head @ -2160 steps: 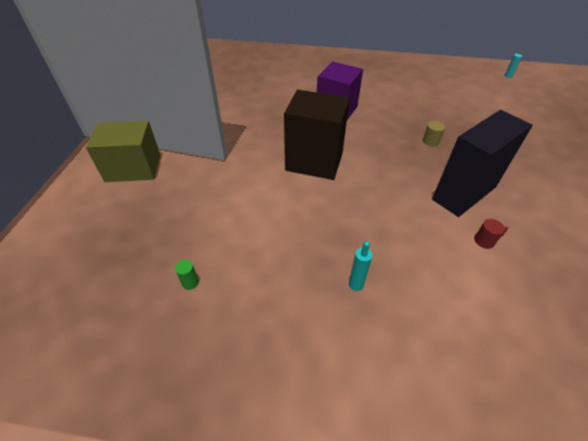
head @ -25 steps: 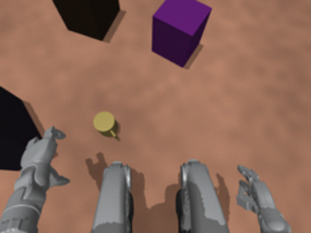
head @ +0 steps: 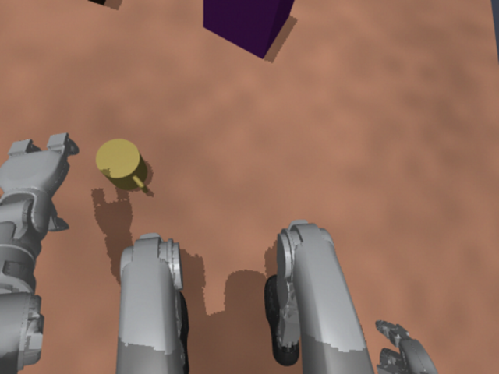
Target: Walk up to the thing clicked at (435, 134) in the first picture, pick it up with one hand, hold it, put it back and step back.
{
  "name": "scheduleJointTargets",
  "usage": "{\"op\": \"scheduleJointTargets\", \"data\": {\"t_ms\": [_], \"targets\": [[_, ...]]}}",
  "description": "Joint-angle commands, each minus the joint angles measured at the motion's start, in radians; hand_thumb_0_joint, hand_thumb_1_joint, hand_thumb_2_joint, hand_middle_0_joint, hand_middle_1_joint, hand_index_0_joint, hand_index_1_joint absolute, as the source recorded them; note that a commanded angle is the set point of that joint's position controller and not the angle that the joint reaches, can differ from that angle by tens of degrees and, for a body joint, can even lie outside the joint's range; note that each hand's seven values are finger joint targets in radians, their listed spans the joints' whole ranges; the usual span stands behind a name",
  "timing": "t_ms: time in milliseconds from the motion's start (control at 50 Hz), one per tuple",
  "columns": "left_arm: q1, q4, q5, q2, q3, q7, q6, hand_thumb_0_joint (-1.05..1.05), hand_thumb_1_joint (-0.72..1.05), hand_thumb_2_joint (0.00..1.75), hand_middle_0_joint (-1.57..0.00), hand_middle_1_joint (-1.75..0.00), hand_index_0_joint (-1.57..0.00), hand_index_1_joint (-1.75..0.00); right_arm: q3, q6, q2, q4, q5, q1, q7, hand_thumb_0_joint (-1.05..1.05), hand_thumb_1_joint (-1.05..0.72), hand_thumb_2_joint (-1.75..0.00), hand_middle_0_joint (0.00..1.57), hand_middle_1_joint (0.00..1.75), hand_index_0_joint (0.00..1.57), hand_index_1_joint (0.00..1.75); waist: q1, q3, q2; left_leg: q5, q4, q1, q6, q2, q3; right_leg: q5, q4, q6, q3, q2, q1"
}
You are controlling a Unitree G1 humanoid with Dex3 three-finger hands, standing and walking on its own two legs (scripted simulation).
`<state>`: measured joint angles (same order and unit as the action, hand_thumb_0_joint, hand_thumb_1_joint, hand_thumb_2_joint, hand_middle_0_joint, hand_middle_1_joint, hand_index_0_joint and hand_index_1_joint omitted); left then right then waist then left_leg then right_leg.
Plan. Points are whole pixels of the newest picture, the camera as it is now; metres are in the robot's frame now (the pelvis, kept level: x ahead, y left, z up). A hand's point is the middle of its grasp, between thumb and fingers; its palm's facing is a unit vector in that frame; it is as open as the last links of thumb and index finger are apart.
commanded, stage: rise first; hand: left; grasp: from above
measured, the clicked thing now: (128, 170) +0.51 +0.23 -0.34
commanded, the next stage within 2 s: none
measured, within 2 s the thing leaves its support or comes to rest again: neither
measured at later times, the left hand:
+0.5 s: hand (75, 181) +0.44 +0.29 -0.20, palm faces -0.45 -0.04 -0.89, open 14.1 cm
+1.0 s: hand (84, 177) +0.46 +0.28 -0.22, palm faces -0.46 -0.05 -0.89, open 14.0 cm
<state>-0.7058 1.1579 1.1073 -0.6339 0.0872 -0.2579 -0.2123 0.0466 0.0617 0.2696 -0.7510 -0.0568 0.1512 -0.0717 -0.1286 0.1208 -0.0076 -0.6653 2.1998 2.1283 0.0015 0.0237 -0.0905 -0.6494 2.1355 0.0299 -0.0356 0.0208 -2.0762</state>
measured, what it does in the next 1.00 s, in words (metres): lowers itself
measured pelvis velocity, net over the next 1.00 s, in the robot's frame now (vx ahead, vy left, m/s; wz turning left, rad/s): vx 0.01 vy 0.00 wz -0.03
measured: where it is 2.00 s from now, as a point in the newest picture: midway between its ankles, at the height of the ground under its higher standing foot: (230, 343)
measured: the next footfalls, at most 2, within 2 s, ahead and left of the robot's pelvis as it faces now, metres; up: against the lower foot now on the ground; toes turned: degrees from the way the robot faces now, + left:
none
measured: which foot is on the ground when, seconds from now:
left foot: down 0.00-1.00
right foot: down 0.00-1.00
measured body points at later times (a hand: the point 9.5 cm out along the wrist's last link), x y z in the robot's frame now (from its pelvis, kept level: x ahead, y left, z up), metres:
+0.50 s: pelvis +0.00 +0.00 -0.04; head +0.23 +0.05 +0.35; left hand +0.46 +0.29 -0.14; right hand +0.08 -0.28 -0.16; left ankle +0.09 +0.12 -0.36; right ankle +0.10 -0.13 -0.36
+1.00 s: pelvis +0.01 +0.00 -0.05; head +0.25 +0.05 +0.33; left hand +0.48 +0.28 -0.17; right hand +0.06 -0.28 -0.16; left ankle +0.09 +0.12 -0.36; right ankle +0.10 -0.13 -0.36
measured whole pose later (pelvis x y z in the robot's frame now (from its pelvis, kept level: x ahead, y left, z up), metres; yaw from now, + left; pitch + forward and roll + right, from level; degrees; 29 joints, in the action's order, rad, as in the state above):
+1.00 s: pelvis +0.01 +0.00 -0.05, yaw -2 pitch +35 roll -7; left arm -0.89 1.39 1.26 -0.69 0.10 -0.39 -0.23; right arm 0.00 0.05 0.27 -0.76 -0.13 0.14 -0.14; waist -0.20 0.07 0.01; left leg -0.70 2.37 2.28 0.00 0.02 -0.12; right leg -0.68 2.29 0.04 -0.04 0.01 -2.22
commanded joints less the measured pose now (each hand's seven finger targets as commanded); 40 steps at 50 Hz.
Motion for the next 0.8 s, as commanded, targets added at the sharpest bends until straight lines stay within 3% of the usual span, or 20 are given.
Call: {"op": "scheduleJointTargets", "data": {"t_ms": [0, 100, 200, 240, 280, 460, 540, 580, 660, 780], "targets": [[-0.306, -0.124, 0.027, -0.258, 0.034, -0.062, -0.001, 0.00, -0.58, 1.05, -0.06, -0.98, -0.05, -0.99, 0.069, 0.006, 0.217, 0.048, -0.007, 0.150, 0.003, 0.00, -0.90, -0.90, 0.20, 0.30, 0.20, 0.30, 0.008, 0.640, -0.213, 0.123, -0.263, -0.516, -0.013, -0.033, 0.044, 0.114, -0.194, -0.075, -0.081, -0.030, 0.238], [-0.353, -0.086, 0.073, -0.250, 0.013, -0.077, -0.005, 0.00, -0.55, 1.03, -0.07, -0.98, -0.07, -0.99, 0.069, -0.009, 0.220, 0.036, -0.017, 0.159, -0.009, 0.00, -0.90, -0.90, 0.20, 0.30, 0.20, 0.30, -0.015, 0.621, -0.226, 0.140, -0.239, -0.506, -0.012, -0.030, 0.041, 0.135, -0.167, -0.074, -0.087, -0.030, 0.203], [-0.388, -0.054, 0.114, -0.265, 0.021, -0.105, -0.020, 0.00, -0.52, 0.99, -0.08, -0.99, -0.08, -0.98, 0.063, -0.015, 0.233, 0.028, -0.030, 0.163, -0.022, 0.00, -0.90, -0.90, 0.20, 0.30, 0.20, 0.30, -0.023, 0.626, -0.254, 0.155, -0.221, -0.511, -0.006, -0.024, 0.022, 0.144, -0.125, -0.070, -0.093, -0.021, 0.155], [-0.405, -0.026, 0.127, -0.267, 0.021, -0.115, -0.026, 0.00, -0.53, 1.00, -0.09, -0.98, -0.09, -0.98, 0.058, -0.016, 0.229, 0.026, -0.036, 0.170, -0.025, 0.00, -0.91, -0.90, 0.20, 0.30, 0.20, 0.30, -0.041, 0.615, -0.223, 0.144, -0.197, -0.479, -0.014, -0.027, 0.029, 0.142, -0.129, -0.067, -0.093, -0.024, 0.163], [-0.423, -0.017, 0.140, -0.270, 0.022, -0.130, -0.030, 0.00, -0.54, 1.01, -0.08, -0.99, -0.08, -0.99, 0.051, -0.017, 0.222, 0.026, -0.042, 0.169, -0.029, 0.00, -0.91, -0.90, 0.20, 0.30, 0.20, 0.30, -0.038, 0.626, -0.214, 0.145, -0.170, -0.448, -0.023, -0.034, 0.052, 0.149, -0.133, -0.067, -0.087, -0.030, 0.185], [-0.463, 0.073, 0.140, -0.298, 0.037, -0.164, -0.017, 0.00, -0.55, 1.01, -0.06, -1.03, -0.06, -1.02, 0.036, -0.006, 0.215, 0.019, -0.062, 0.173, -0.037, 0.00, -0.91, -0.90, 0.20, 0.30, 0.20, 0.30, -0.046, 0.620, -0.191, 0.099, -0.130, -0.364, -0.034, -0.036, 0.075, 0.112, -0.131, -0.063, -0.084, -0.039, 0.201], [-0.458, 0.078, 0.138, -0.300, 0.042, -0.167, -0.010, 0.00, -0.55, 1.01, -0.06, -1.02, -0.06, -1.02, 0.034, -0.006, 0.217, 0.013, -0.062, 0.176, -0.038, 0.00, -0.90, -0.90, 0.20, 0.30, 0.20, 0.30, -0.039, 0.630, -0.221, 0.119, -0.128, -0.390, -0.029, -0.032, 0.062, 0.130, -0.100, -0.068, -0.090, -0.038, 0.171], [-0.481, 0.079, 0.137, -0.293, 0.033, -0.165, -0.010, 0.00, -0.54, 1.01, -0.06, -1.03, -0.07, -1.02, 0.034, -0.006, 0.222, 0.009, -0.065, 0.186, -0.039, 0.00, -0.90, -0.90, 0.20, 0.30, 0.20, 0.30, -0.060, 0.630, -0.203, 0.123, -0.115, -0.376, -0.032, -0.031, 0.063, 0.140, -0.102, -0.066, -0.092, -0.041, 0.178], [-0.481, 0.068, 0.134, -0.303, 0.041, -0.163, -0.008, 0.00, -0.54, 1.00, -0.06, -1.04, -0.07, -1.03, 0.035, -0.007, 0.223, 0.007, -0.063, 0.192, -0.041, 0.00, -0.90, -0.90, 0.20, 0.30, 0.20, 0.30, -0.048, 0.632, -0.226, 0.133, -0.113, -0.383, -0.028, -0.029, 0.060, 0.151, -0.091, -0.069, -0.091, -0.039, 0.167], [-0.461, 0.079, 0.132, -0.304, 0.042, -0.163, -0.009, 0.00, -0.53, 0.99, -0.06, -1.04, -0.07, -1.03, 0.031, -0.010, 0.226, 0.002, -0.064, 0.202, -0.045, 0.00, -0.90, -0.90, 0.20, 0.30, 0.20, 0.30, -0.056, 0.624, -0.203, 0.166, -0.090, -0.365, -0.032, -0.028, 0.065, 0.185, -0.087, -0.064, -0.092, -0.040, 0.193]]}}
